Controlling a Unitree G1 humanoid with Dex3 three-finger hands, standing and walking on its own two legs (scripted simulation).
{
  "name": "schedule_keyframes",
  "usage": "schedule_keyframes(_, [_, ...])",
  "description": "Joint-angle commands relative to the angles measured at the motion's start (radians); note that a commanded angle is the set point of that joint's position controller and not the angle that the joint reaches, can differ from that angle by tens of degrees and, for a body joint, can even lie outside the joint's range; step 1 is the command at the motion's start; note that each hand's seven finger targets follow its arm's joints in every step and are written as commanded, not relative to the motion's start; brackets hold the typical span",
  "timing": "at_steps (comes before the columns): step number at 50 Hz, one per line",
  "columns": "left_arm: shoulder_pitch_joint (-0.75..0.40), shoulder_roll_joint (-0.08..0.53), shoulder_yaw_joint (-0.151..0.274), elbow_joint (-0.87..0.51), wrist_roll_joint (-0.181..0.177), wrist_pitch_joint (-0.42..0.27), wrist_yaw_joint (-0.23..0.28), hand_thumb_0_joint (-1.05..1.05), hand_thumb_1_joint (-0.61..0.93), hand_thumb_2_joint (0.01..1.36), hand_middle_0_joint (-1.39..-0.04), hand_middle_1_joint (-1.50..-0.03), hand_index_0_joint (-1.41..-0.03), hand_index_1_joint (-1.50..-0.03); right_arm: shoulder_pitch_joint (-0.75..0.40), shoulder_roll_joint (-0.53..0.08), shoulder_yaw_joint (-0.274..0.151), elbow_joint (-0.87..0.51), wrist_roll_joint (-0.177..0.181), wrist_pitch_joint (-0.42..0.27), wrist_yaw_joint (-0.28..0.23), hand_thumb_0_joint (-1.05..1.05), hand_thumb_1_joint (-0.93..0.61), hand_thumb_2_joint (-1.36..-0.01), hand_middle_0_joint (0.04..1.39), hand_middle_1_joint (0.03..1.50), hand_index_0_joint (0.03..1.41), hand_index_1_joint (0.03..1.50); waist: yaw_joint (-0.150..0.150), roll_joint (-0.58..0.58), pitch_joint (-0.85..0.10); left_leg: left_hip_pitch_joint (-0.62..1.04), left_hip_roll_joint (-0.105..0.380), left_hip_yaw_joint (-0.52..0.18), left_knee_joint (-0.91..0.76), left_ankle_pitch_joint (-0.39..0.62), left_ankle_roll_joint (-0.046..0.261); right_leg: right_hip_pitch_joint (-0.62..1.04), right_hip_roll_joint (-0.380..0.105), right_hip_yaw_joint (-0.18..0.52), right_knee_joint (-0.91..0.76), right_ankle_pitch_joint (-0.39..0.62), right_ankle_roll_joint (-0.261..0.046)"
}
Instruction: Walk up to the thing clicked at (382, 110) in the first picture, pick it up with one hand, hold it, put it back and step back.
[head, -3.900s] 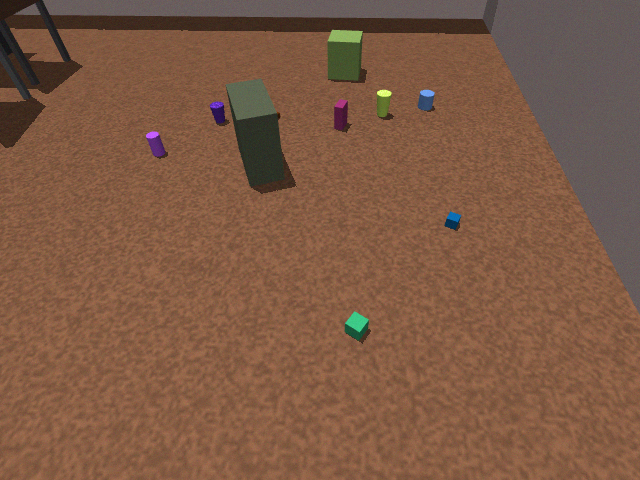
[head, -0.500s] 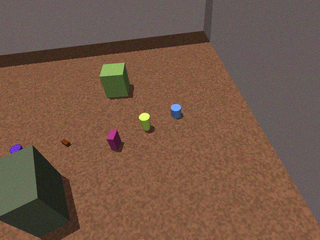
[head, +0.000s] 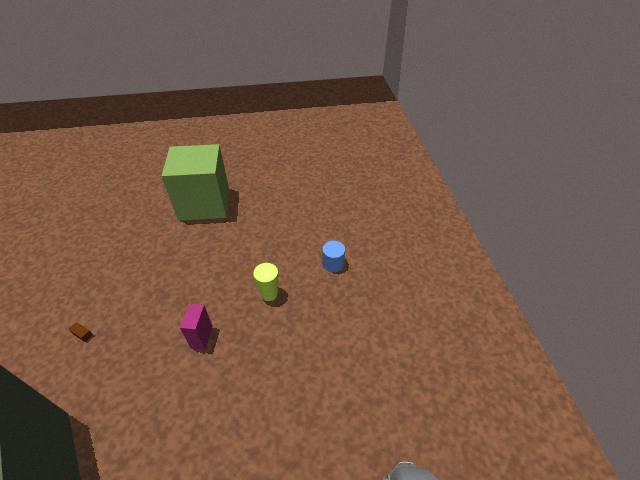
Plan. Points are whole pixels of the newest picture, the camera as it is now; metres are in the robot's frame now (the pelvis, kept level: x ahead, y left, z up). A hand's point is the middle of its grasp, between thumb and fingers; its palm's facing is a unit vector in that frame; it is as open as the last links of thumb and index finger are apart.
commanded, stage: walk up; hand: left
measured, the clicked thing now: (267, 283) +0.91 +0.18 -0.70
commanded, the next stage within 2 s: none
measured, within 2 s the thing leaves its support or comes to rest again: neither
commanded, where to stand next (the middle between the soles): +0.50 +0.03 m, yaw +0 degrees
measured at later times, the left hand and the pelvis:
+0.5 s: hand (136, 453) +0.22 +0.28 -0.15, palm faces +0.01 -0.93 -0.38, open 7.4 cm; pelvis +0.19 +0.00 -0.01, yaw +1 degrees
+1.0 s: hand (170, 315) +0.44 +0.28 -0.14, palm faces -0.05 -0.91 -0.42, open 7.4 cm; pelvis +0.35 +0.00 -0.02, yaw -1 degrees
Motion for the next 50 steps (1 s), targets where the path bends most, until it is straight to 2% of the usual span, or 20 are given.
schedule_keyframes(1, [-0.075, 0.159, 0.051, -0.086, -0.001, -0.04, 0.006, 0.0, 0.9, 0.9, -0.2, -0.3, -0.2, -0.3, -0.027, -0.276, -0.085, -0.084, 0.002, -0.025, -0.018, 0.0, -0.9, -0.9, 0.2, 0.3, 0.2, 0.3, -0.006, 0.165, 0.011, -0.072, 0.227, -0.165, -0.164, 0.093, 0.169, 0.085, 0.02, -0.027, -0.148, 0.073, -0.011])
schedule_keyframes(5, [0.097, 0.196, 0.077, -0.033, 0.003, -0.061, 0.031, 0.0, 0.9, 0.9, -0.2, -0.3, -0.2, -0.3, -0.004, -0.219, -0.062, -0.098, 0.004, -0.009, -0.023, 0.0, -0.9, -0.9, 0.2, 0.3, 0.2, 0.3, 0.084, 0.004, -0.114, -0.148, 0.145, -0.076, 0.222, 0.304, 0.104, 0.473, 0.088, -0.057, -0.279, 0.041, -0.043])
schedule_keyframes(6, [0.208, 0.269, 0.104, -0.021, 0.008, -0.069, 0.044, 0.0, 0.9, 0.9, -0.2, -0.3, -0.2, -0.3, 0.031, -0.162, -0.041, -0.112, 0.006, -0.012, -0.023, 0.0, -0.9, -0.9, 0.2, 0.3, 0.2, 0.3, 0.129, -0.185, -0.191, -0.291, 0.069, -0.02, 0.506, 0.148, 0.063, 0.625, -0.081, 0.18, -0.35, -0.098, -0.091])
schedule_keyframes(7, [0.224, 0.366, 0.117, -0.036, -0.002, -0.07, 0.051, 0.0, 0.9, 0.9, -0.2, -0.3, -0.2, -0.3, 0.028, -0.171, -0.041, -0.122, 0.013, -0.007, -0.023, 0.0, -0.9, -0.9, 0.2, 0.3, 0.2, 0.3, 0.129, -0.27, -0.182, -0.525, -0.056, -0.045, 0.655, -0.214, 0.025, 0.69, -0.318, 0.644, -0.506, -0.209, -0.211])
schedule_keyframes(8, [0.171, 0.351, 0.11, -0.054, -0.016, -0.065, 0.052, 0.0, 0.9, 0.9, -0.2, -0.3, -0.2, -0.3, -0.028, -0.244, -0.062, -0.096, -0.002, 0.007, -0.036, 0.0, -0.9, -0.9, 0.2, 0.3, 0.2, 0.3, 0.12, -0.129, -0.117, -0.55, 0.022, -0.143, 0.735, -0.24, 0.019, 0.582, -0.357, 0.677, -0.5, -0.26, -0.276])
schedule_keyframes(13, [0.03, 0.238, 0.071, -0.109, -0.012, -0.069, 0.059, 0.0, 0.9, 0.9, -0.2, -0.3, -0.2, -0.3, 0.044, -0.204, -0.063, -0.02, 0.001, 0.023, -0.011, 0.0, -0.9, -0.9, 0.2, 0.3, 0.2, 0.3, 0.024, -0.102, -0.023, -0.407, 0.075, -0.149, 0.571, -0.043, 0.0, 0.309, -0.152, 0.193, -0.494, -0.006, -0.201])
schedule_keyframes(20, [0.067, 0.262, 0.082, -0.138, 0.001, -0.07, 0.051, 0.0, 0.9, 0.9, -0.2, -0.3, -0.2, -0.3, -0.094, -0.182, -0.073, -0.059, -0.018, 0.015, 0.019, 0.0, -0.9, -0.9, 0.2, 0.3, 0.2, 0.3, 0.062, -0.103, -0.005, -0.34, 0.08, -0.087, 0.243, 0.073, -0.031, 0.25, -0.155, 0.136, -0.5, -0.179, -0.213])
schedule_keyframes(25, [-0.001, 0.247, 0.064, -0.158, 0.003, -0.058, 0.049, 0.0, 0.9, 0.9, -0.2, -0.3, -0.2, -0.3, 0.016, -0.212, -0.095, -0.019, -0.021, -0.005, 0.011, 0.0, -0.9, -0.9, 0.2, 0.3, 0.2, 0.3, -0.042, -0.005, -0.035, -0.01, 0.03, -0.051, 0.122, 0.067, 0.001, 0.068, -0.13, 0.086, -0.3, -0.21, -0.158])
schedule_keyframes(26, [0.031, 0.199, 0.044, -0.155, 0.005, -0.054, 0.05, 0.0, 0.9, 0.9, -0.2, -0.3, -0.2, -0.3, 0.101, -0.251, -0.108, 0.011, -0.02, -0.012, -0.001, 0.0, -0.9, -0.9, 0.2, 0.3, 0.2, 0.3, -0.078, 0.134, -0.081, 0.13, 0.022, -0.091, 0.076, -0.062, 0.024, -0.006, -0.067, 0.026, -0.086, -0.137, -0.13])
schedule_keyframes(27, [0.08, 0.107, 0.021, -0.162, -0.006, -0.054, 0.046, 0.0, 0.9, 0.9, -0.2, -0.3, -0.2, -0.3, 0.171, -0.34, -0.131, 0.002, -0.029, -0.02, -0.013, 0.0, -0.9, -0.9, 0.2, 0.3, 0.2, 0.3, -0.098, 0.414, -0.116, 0.22, 0.267, -0.511, -0.138, -0.298, 0.102, -0.16, 0.067, -0.078, 0.282, -0.162, -0.048])
schedule_keyframes(28, [0.081, 0.186, 0.043, -0.139, -0.008, -0.045, 0.062, 0.0, 0.9, 0.9, -0.2, -0.3, -0.2, -0.3, 0.143, -0.379, -0.133, -0.029, -0.004, -0.02, -0.013, 0.0, -0.9, -0.9, 0.2, 0.3, 0.2, 0.3, -0.087, 0.338, -0.082, 0.172, 0.412, -0.793, -0.245, -0.328, 0.218, -0.239, 0.118, 0.004, 0.394, -0.327, -0.046])
schedule_keyframes(30, [0.065, 0.232, 0.045, -0.108, -0.009, -0.042, 0.07, 0.0, 0.9, 0.9, -0.2, -0.3, -0.2, -0.3, 0.041, -0.308, -0.109, -0.058, 0.009, -0.015, -0.022, 0.0, -0.9, -0.9, 0.2, 0.3, 0.2, 0.3, -0.027, 0.132, 0.004, 0.021, 0.354, -0.578, -0.198, -0.13, 0.216, -0.189, 0.046, 0.109, 0.429, -0.222, -0.046])
schedule_keyframes(33, [0.134, 0.207, 0.047, -0.064, -0.012, -0.037, 0.057, 0.0, 0.9, 0.9, -0.2, -0.3, -0.2, -0.3, -0.002, -0.26, -0.084, -0.066, 0.007, -0.023, -0.03, 0.0, -0.9, -0.9, 0.2, 0.3, 0.2, 0.3, 0.015, 0.206, -0.014, -0.041, 0.261, -0.313, -0.151, 0.15, 0.17, -0.072, -0.003, 0.074, 0.291, -0.138, -0.027])
schedule_keyframes(38, [0.041, 0.175, 0.049, -0.099, 0.003, -0.027, 0.031, 0.0, 0.9, 0.9, -0.2, -0.3, -0.2, -0.3, 0.009, -0.274, -0.087, -0.092, -0.001, -0.02, -0.027, 0.0, -0.9, -0.9, 0.2, 0.3, 0.2, 0.3, -0.015, 0.207, 0.011, -0.062, 0.255, -0.252, -0.188, 0.062, 0.216, -0.039, -0.006, 0.004, 0.08, -0.096, 0.001])
schedule_keyframes(45, [0.083, 0.153, 0.057, -0.062, 0.004, -0.048, 0.046, 0.0, 0.9, 0.9, -0.2, -0.3, -0.2, -0.3, -0.05, -0.245, -0.068, -0.118, 0.006, 0.011, -0.024, 0.0, -0.9, -0.9, 0.2, 0.3, 0.2, 0.3, 0.05, 0.119, -0.02, -0.231, 0.191, -0.144, 0.027, 0.097, 0.144, 0.308, 0.087, -0.069, -0.194, 0.084, -0.009])
schedule_keyframes(46, [0.13, 0.178, 0.065, -0.05, 0.006, -0.056, 0.057, 0.0, 0.9, 0.9, -0.2, -0.3, -0.2, -0.3, -0.032, -0.204, -0.051, -0.12, 0.008, 0.015, -0.026, 0.0, -0.9, -0.9, 0.2, 0.3, 0.2, 0.3, 0.073, 0.047, -0.062, -0.249, 0.154, -0.114, 0.16, 0.12, 0.113, 0.414, 0.088, -0.035, -0.239, 0.051, -0.026])
schedule_keyframes(47, [0.176, 0.232, 0.083, -0.051, 0.012, -0.065, 0.067, 0.0, 0.9, 0.9, -0.2, -0.3, -0.2, -0.3, 0.0, -0.158, -0.034, -0.121, 0.011, 0.014, -0.029, 0.0, -0.9, -0.9, 0.2, 0.3, 0.2, 0.3, 0.098, -0.108, -0.115, -0.315, 0.078, -0.046, 0.391, 0.09, 0.074, 0.506, -0.021, 0.124, -0.35, -0.033, -0.07])
schedule_keyframes(48, [0.176, 0.316, 0.097, -0.077, 0.012, -0.071, 0.078, 0.0, 0.9, 0.9, -0.2, -0.3, -0.2, -0.3, 0.034, -0.104, -0.014, -0.129, 0.009, 0.02, -0.03, 0.0, -0.9, -0.9, 0.2, 0.3, 0.2, 0.3, 0.08, -0.251, -0.122, -0.501, -0.03, -0.038, 0.59, -0.236, 0.015, 0.562, -0.292, 0.556, -0.464, -0.077, -0.179])
schedule_keyframes(49, [0.143, 0.333, 0.094, -0.084, -0.004, -0.062, 0.076, 0.0, 0.9, 0.9, -0.2, -0.3, -0.2, -0.3, 0.007, -0.213, -0.048, -0.104, -0.001, 0.035, -0.046, 0.0, -0.9, -0.9, 0.2, 0.3, 0.2, 0.3, 0.084, -0.138, -0.075, -0.5, 0.002, -0.127, 0.65, -0.315, 0.015, 0.466, -0.351, 0.642, -0.457, -0.067, -0.288])
schedule_keyframes(50, [0.126, 0.301, 0.087, -0.093, -0.012, -0.057, 0.079, 0.0, 0.9, 0.9, -0.2, -0.3, -0.2, -0.3, -0.003, -0.229, -0.053, -0.086, 0.005, 0.039, -0.052, 0.0, -0.9, -0.9, 0.2, 0.3, 0.2, 0.3, 0.077, -0.079, -0.045, -0.501, 0.019, -0.173, 0.675, -0.295, 0.013, 0.432, -0.316, 0.548, -0.441, 0.02, -0.292])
